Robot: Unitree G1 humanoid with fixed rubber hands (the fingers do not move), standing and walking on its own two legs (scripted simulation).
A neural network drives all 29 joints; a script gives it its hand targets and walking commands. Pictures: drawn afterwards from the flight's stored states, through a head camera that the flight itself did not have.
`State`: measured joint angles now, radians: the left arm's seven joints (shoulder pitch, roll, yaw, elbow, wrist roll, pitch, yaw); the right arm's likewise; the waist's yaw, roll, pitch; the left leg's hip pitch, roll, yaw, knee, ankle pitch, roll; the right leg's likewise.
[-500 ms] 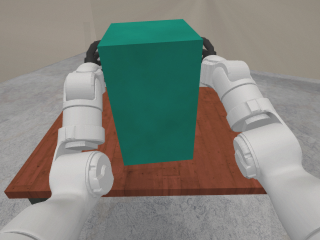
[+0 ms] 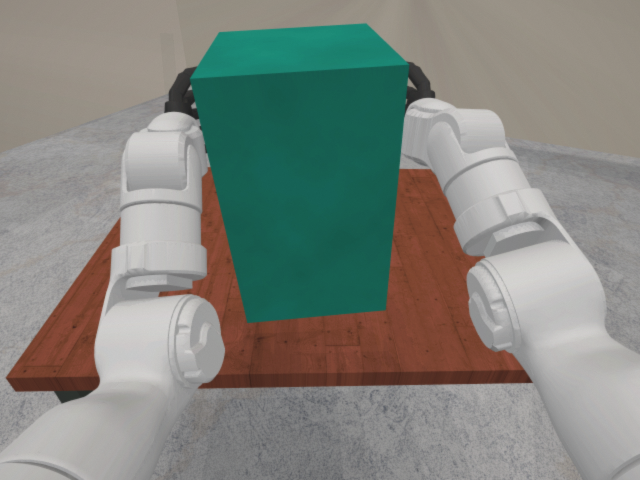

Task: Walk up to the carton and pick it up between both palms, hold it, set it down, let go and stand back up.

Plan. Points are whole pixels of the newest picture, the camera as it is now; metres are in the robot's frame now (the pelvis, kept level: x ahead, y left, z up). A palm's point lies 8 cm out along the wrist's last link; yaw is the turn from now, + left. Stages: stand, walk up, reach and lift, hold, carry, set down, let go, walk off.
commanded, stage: set down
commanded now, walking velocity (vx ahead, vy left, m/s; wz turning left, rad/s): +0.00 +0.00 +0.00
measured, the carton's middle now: (305, 176) +0.36 +0.00 +0.27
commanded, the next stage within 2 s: none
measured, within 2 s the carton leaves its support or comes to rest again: neither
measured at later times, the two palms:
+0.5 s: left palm (174, 146) +0.39 +0.15 +0.29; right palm (390, 151) +0.40 -0.11 +0.28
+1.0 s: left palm (185, 157) +0.40 +0.14 +0.28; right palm (389, 149) +0.42 -0.12 +0.27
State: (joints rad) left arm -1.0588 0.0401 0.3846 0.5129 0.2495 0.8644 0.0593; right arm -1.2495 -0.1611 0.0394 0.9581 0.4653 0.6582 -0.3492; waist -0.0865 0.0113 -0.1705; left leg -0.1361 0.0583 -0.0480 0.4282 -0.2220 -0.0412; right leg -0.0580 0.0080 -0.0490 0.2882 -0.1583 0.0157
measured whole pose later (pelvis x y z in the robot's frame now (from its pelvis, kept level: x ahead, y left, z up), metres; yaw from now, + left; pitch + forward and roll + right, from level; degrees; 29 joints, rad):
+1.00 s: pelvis +0.01 -0.02 +0.00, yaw +1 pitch -4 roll -1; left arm -1.00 -0.03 0.42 0.53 0.32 0.61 0.13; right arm -1.20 -0.09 -0.10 1.16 0.23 0.26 -0.17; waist -0.04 -0.03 -0.09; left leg -0.10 0.06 -0.07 0.36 -0.19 -0.06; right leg -0.04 0.01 -0.08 0.28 -0.17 0.00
